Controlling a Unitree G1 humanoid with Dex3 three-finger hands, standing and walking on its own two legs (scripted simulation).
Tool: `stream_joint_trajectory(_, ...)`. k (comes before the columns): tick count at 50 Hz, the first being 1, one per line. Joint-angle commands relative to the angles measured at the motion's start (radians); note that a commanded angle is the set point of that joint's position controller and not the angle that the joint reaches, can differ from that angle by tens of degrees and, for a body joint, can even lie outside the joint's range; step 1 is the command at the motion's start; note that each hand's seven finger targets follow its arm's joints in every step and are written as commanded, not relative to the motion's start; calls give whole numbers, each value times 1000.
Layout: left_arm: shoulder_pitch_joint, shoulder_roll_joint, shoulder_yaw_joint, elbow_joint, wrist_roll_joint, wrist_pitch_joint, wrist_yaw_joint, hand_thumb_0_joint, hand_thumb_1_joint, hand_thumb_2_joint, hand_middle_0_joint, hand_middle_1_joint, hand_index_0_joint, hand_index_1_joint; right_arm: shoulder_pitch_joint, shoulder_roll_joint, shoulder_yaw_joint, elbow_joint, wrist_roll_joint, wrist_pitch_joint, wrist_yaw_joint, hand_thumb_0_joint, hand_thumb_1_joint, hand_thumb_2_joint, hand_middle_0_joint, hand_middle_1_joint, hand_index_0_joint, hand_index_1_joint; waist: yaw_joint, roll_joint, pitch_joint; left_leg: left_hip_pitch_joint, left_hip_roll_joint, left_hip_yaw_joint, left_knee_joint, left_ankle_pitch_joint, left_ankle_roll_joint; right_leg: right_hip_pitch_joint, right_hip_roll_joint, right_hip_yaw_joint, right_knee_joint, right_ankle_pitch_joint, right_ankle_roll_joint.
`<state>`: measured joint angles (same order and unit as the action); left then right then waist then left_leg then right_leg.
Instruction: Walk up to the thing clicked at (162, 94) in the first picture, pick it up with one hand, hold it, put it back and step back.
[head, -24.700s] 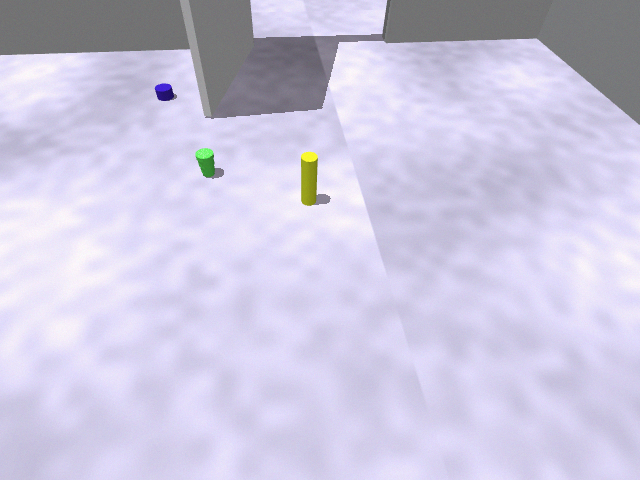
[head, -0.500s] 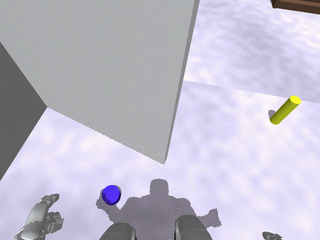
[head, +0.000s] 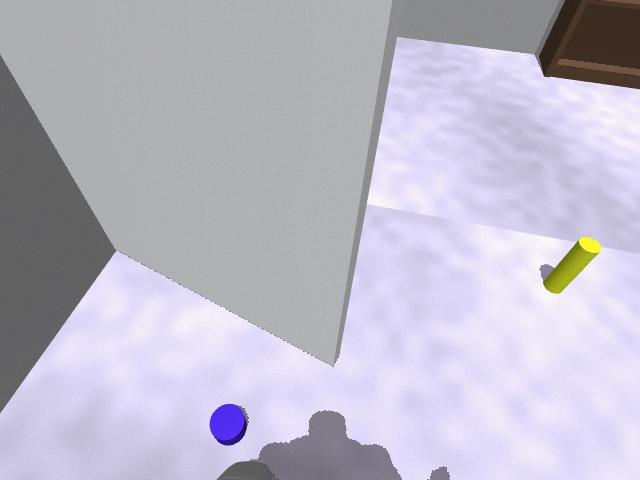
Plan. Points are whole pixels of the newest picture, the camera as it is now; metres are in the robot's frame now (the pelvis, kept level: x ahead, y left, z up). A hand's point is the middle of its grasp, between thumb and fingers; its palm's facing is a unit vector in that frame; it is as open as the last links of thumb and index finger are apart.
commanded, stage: walk up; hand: left
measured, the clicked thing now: (228, 424) +0.36 +0.25 -0.74
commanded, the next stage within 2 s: stand in 1.16 s
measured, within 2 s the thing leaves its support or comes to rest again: neither
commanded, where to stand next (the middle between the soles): +0.04 -0.02 m, yaw +3 degrees
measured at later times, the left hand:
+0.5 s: hand out of the picture +0.01 +0.26 -0.15, palm faces -0.02 -0.90 -0.43, open 7.4 cm
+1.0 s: hand out of the picture +0.01 +0.23 -0.14, palm faces +0.03 -0.94 -0.34, open 7.4 cm
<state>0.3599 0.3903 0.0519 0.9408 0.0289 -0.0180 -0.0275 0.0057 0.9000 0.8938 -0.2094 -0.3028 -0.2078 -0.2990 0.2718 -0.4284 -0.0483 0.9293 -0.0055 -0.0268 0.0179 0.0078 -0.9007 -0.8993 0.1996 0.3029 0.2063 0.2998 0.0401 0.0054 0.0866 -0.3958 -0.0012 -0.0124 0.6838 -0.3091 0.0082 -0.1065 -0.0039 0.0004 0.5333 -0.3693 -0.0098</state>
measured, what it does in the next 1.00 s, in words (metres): steps on the spot: left foot, then left foot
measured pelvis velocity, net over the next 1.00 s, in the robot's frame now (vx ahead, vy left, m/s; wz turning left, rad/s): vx -0.06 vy -0.02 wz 0.05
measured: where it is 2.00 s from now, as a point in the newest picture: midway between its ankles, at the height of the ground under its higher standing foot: outside the picture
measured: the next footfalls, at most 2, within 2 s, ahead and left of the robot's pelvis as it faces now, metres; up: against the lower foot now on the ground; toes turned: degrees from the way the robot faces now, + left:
left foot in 0.04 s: +0.13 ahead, +0.12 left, +0.00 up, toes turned +0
left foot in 0.58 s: -0.02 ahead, +0.11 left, +0.00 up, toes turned +0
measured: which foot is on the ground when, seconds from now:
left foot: up 0.00-0.02, down 0.04-0.34, up 0.36-0.56, down 0.58-1.00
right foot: down 0.00-1.00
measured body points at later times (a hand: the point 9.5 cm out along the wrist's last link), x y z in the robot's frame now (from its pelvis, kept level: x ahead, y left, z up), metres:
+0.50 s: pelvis -0.06 -0.02 -0.01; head +0.00 -0.03 +0.44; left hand +0.01 +0.30 -0.12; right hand +0.06 -0.34 -0.13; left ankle -0.04 +0.12 -0.68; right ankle -0.03 -0.14 -0.73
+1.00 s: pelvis -0.06 -0.02 +0.01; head -0.07 -0.03 +0.46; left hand +0.00 +0.28 -0.12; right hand +0.04 -0.31 -0.12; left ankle -0.06 +0.11 -0.73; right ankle -0.04 -0.14 -0.73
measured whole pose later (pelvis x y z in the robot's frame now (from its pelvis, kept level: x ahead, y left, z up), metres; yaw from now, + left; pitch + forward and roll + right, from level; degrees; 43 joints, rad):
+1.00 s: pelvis -0.06 -0.02 +0.01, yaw +3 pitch -3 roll -1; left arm 0.15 0.34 0.00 1.07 0.01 -0.03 -0.02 0.01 0.90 0.89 -0.21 -0.30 -0.21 -0.30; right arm 0.14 -0.36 0.01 1.06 0.00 -0.01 0.02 0.01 -0.90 -0.90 0.20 0.30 0.21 0.30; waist 0.00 0.02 0.03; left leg -0.18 0.01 -0.05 0.47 -0.25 -0.01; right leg -0.19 0.00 -0.01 0.44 -0.21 0.00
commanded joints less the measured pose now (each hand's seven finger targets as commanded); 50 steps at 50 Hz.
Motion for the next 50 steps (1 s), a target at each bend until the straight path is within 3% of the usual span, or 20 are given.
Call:
stream_joint_trajectory(1,-131,173,22,-119,-40,3,27,0,900,900,-200,-300,-200,-300,23,-160,-52,-55,-3,-38,-35,0,-900,-900,200,300,200,300,-77,-64,-87,356,22,-19,-226,371,41,-238,-94,44,111,493,-64)
stream_joint_trajectory(2,-117,140,13,-129,-52,7,30,0,900,900,-200,-300,-200,-300,41,-225,-64,-57,-12,-41,-47,0,-900,-900,200,300,200,300,-76,66,-131,402,200,-235,-242,551,91,-309,-14,47,206,298,-20)
stream_joint_trajectory(3,-48,147,15,-110,-60,26,36,0,900,900,-200,-300,-200,-300,4,-255,-60,-86,-2,-42,-51,0,-900,-900,200,300,200,300,-45,114,-187,321,374,-457,-309,490,227,-245,27,56,308,-164,-4)
stream_joint_trajectory(4,-38,197,29,-77,-54,45,44,0,900,900,-200,-300,-200,-300,-27,-263,-64,-81,8,-37,-51,0,-900,-900,200,300,200,300,-46,92,-192,240,380,-472,-309,365,278,-182,-8,119,400,-265,-10)
stream_joint_trajectory(14,30,205,56,33,-19,13,43,0,900,900,-200,-300,-200,-300,-221,-206,-51,-118,-10,50,-18,0,-900,-900,200,300,200,300,1,155,-118,-49,175,-200,-218,-120,114,-69,8,-21,49,-2,-21)
stream_joint_trajectory(15,-7,236,63,-3,-9,24,42,0,900,900,-200,-300,-200,-300,-203,-180,-46,-126,4,60,-22,0,-900,-900,200,300,200,300,-2,40,-41,-97,122,-172,-123,-17,67,-157,-76,106,-48,-21,-58)
stream_joint_trajectory(16,-55,329,84,-31,-3,29,43,0,900,900,-200,-300,-200,-300,-260,-152,-51,-141,13,63,-28,0,-900,-900,200,300,200,300,24,-214,16,-138,-68,-58,162,-185,15,-309,-299,412,-204,9,-175)
stream_joint_trajectory(17,-159,379,89,-83,8,21,48,0,900,900,-200,-300,-200,-300,-254,-159,-61,-140,2,72,-37,0,-900,-900,200,300,200,300,1,-268,54,-104,-88,-101,390,-267,-5,-420,-439,554,-258,139,-276)
stream_joint_trajectory(18,-200,340,84,-118,4,10,57,0,900,900,-200,-300,-200,-300,-208,-172,-66,-139,8,71,-36,0,-900,-900,200,300,200,300,-23,-181,35,-106,-75,-155,493,-253,-1,-364,-424,469,-186,365,-294)
stream_joint_trajectory(19,-253,296,74,-131,1,10,61,0,900,900,-200,-300,-200,-300,-143,-161,-67,-120,16,66,-35,0,-900,-900,200,300,200,300,-60,-114,2,-115,-92,-147,565,-227,4,-310,-348,319,-92,579,-276)
stream_joint_trajectory(21,-245,252,76,-140,11,5,61,0,900,900,-200,-300,-200,-300,-100,-139,-67,-123,17,52,-36,0,-900,-900,200,300,200,300,-57,-131,-76,-102,-87,-105,539,-169,0,-202,-257,200,-29,569,-222)
stream_joint_trajectory(24,-171,224,65,-136,21,-3,60,0,900,900,-200,-300,-200,-300,-129,-128,-50,-125,12,32,-25,0,-900,-900,200,300,200,300,16,-178,-155,-98,-31,-33,199,-174,-16,17,-221,191,-8,359,-191)
stream_joint_trajectory(27,-173,241,57,-139,1,11,47,0,900,900,-200,-300,-200,-300,-93,-102,-45,-93,-10,14,-22,0,-900,-900,200,300,200,300,-13,-186,-165,121,-44,42,-233,-94,-7,-43,-218,172,78,314,-163)
stream_joint_trajectory(29,-132,137,17,-134,-20,17,42,0,900,900,-200,-300,-200,-300,-80,-151,-57,-81,-43,-9,-36,0,-900,-900,200,300,200,300,-24,12,-181,393,120,-260,-382,62,56,-309,-134,101,263,173,-48)
stream_joint_trajectory(30,-138,120,11,-126,-30,16,42,0,900,900,-200,-300,-200,-300,-138,-246,-62,-102,-35,-16,-32,0,-900,-900,200,300,200,300,-5,154,-141,325,326,-524,-363,35,175,-422,-19,15,235,-168,9)
stream_joint_trajectory(31,-206,211,33,-104,-14,9,52,0,900,900,-200,-300,-200,-300,-147,-276,-68,-90,-15,-17,-25,0,-900,-900,200,300,200,300,-47,121,-111,124,363,-525,-339,32,254,-265,-73,77,280,-231,3)
stream_joint_trajectory(35,-145,181,27,-34,-27,-23,41,0,900,900,-200,-300,-200,-300,-195,-171,-20,-60,2,-14,-20,0,-900,-900,200,300,200,300,7,132,-100,95,133,-157,-189,291,79,-37,-27,13,-72,167,-13)
stream_joint_trajectory(37,-206,222,27,-32,-17,-28,39,0,900,900,-200,-300,-200,-300,-152,-141,-8,-35,8,-2,-13,0,-900,-900,200,300,200,300,-32,39,-113,74,69,-134,-225,9,36,-46,-109,143,-98,92,-51)
stream_joint_trajectory(41,-265,205,11,-6,-20,-27,30,0,900,900,-200,-300,-200,-300,-171,-150,-10,10,-3,2,-7,0,-900,-900,200,300,200,300,-37,2,-26,119,73,-149,-287,-155,45,-178,-105,152,-186,-124,-53)
stream_joint_trajectory(50,-309,183,5,75,-25,-44,32,0,900,900,-200,-300,-200,-300,-166,-129,6,90,2,-9,-9,0,-900,-900,200,300,200,300,-43,-33,-90,219,83,-102,-314,147,24,-62,-127,125,-238,170,-29)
